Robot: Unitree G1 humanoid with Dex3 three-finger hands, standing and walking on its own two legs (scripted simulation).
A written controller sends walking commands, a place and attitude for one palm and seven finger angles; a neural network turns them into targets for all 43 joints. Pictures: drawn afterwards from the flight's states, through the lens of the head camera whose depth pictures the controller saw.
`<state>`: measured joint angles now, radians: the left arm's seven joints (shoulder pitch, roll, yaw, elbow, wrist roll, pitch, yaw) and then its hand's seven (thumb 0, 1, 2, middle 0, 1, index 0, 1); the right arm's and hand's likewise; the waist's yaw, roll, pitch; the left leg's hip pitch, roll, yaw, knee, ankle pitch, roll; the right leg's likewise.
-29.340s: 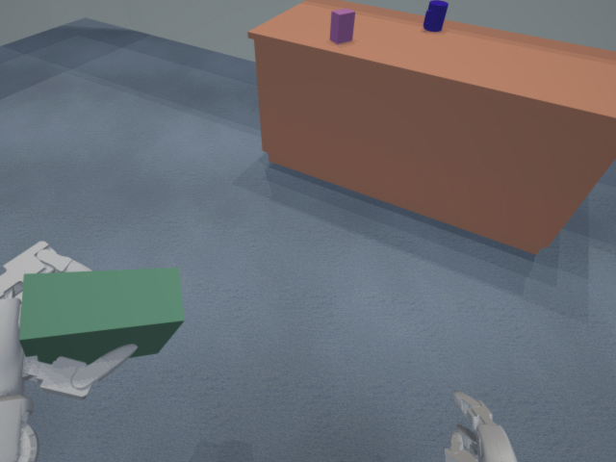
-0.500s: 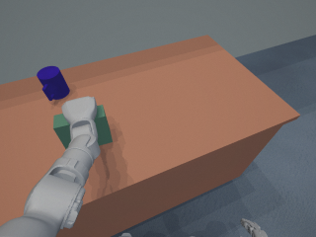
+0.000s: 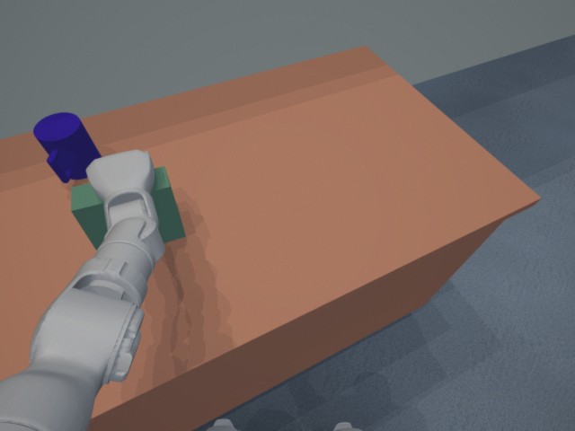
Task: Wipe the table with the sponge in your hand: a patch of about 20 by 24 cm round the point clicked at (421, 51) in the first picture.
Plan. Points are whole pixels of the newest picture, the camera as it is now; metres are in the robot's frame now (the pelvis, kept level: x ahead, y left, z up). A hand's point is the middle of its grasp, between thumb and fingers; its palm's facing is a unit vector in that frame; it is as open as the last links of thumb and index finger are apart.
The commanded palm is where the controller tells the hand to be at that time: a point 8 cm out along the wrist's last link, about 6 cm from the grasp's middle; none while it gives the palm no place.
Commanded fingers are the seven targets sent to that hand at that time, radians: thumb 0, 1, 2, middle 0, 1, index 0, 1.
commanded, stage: wipe back along the third lane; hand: left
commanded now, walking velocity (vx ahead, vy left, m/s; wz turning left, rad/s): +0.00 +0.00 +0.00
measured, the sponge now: (136, 222) +0.44 +0.24 -0.01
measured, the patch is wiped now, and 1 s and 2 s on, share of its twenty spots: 1.00 1.00 1.00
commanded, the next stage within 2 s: none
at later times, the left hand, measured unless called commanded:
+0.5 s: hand (133, 206) +0.44 +0.23 +0.03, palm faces -0.05 +0.01 -1.00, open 9.6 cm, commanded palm +0.39 +0.21 +0.06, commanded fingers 0.00 0.10 1.30 -1.20 -1.60 -1.20 -1.60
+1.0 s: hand (141, 229) +0.40 +0.21 +0.03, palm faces -0.03 -0.02 -1.00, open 9.5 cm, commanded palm +0.34 +0.19 +0.06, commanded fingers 0.00 0.10 1.30 -1.20 -1.60 -1.20 -1.60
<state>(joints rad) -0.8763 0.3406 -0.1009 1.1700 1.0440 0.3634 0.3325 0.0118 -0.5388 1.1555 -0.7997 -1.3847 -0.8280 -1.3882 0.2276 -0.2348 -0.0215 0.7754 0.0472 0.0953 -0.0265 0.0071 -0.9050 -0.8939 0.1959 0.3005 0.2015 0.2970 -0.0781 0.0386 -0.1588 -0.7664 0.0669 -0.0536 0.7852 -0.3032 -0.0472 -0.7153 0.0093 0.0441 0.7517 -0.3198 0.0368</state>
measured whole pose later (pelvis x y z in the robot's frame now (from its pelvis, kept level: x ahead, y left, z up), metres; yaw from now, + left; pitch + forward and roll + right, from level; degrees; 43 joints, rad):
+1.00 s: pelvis +0.05 +0.00 +0.02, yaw +2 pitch +9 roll -1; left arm -0.41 0.19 -0.33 0.64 1.02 0.53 0.31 0.00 -0.45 1.09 -0.73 -1.42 -0.75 -1.44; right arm 0.05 -0.23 -0.01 0.68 0.06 0.20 0.02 0.01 -0.91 -0.89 0.19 0.30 0.20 0.30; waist 0.05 0.04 -0.16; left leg -0.48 0.05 -0.06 0.67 -0.35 -0.05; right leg -0.42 -0.02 0.02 0.64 -0.37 0.03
